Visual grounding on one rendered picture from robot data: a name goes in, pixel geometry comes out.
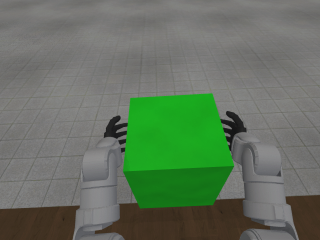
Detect robot left forearm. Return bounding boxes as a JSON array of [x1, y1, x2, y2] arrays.
[[72, 137, 123, 240]]

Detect robot right forearm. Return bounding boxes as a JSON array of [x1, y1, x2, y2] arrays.
[[231, 132, 299, 240]]

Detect carton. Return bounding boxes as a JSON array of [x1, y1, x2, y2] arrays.
[[123, 93, 234, 209]]

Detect robot right hand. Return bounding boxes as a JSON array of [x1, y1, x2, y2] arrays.
[[220, 111, 247, 151]]

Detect robot left hand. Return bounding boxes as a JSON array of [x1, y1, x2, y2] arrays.
[[104, 115, 128, 152]]

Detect robot right upper arm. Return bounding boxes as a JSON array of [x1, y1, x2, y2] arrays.
[[239, 228, 295, 240]]

